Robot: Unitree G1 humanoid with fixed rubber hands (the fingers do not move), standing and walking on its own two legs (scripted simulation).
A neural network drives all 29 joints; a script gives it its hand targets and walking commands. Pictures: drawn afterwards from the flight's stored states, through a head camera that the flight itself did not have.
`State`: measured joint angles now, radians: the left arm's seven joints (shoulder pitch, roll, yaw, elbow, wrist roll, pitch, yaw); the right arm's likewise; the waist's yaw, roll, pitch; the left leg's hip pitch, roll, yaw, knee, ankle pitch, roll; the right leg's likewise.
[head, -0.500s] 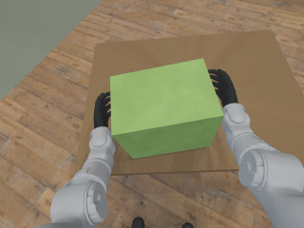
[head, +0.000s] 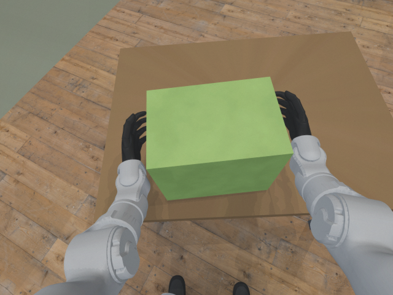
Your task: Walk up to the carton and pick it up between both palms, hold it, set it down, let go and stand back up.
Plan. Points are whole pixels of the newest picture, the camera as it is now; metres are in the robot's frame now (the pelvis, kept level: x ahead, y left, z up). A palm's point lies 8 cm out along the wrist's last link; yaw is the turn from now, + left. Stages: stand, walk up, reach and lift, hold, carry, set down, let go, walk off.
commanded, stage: set down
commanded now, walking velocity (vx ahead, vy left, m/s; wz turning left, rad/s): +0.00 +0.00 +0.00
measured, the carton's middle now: (213, 145) +0.44 +0.02 -0.05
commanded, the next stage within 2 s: none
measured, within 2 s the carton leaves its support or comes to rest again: rests again in 0.96 s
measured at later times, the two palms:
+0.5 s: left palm (133, 152) +0.40 +0.19 -0.01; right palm (297, 130) +0.46 -0.15 +0.00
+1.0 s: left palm (132, 153) +0.40 +0.20 -0.02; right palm (293, 129) +0.47 -0.15 -0.01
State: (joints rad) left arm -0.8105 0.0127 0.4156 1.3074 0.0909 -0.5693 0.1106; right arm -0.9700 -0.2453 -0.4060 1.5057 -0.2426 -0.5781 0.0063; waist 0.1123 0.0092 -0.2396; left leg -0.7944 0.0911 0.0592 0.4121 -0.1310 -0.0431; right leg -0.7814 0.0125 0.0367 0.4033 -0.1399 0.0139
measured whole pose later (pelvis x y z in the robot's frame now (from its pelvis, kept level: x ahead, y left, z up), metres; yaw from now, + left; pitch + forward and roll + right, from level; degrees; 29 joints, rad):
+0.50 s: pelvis +0.01 +0.00 +0.00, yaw +1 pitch +28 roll +0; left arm -0.76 -0.01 0.51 1.19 0.23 -0.57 0.13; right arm -0.93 -0.19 -0.53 1.38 -0.33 -0.56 0.05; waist 0.07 0.01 -0.18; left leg -0.74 0.08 0.05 0.40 -0.14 -0.04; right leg -0.73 0.01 0.03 0.40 -0.15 0.01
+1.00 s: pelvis +0.01 +0.00 -0.01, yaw -1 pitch +31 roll -1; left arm -0.80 0.04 0.29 1.30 0.02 -0.50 0.15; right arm -0.98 -0.26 -0.13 1.54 0.05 -0.52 0.03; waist 0.14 0.00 -0.28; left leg -0.86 0.11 0.06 0.51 -0.19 -0.05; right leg -0.84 0.03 0.04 0.48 -0.18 0.01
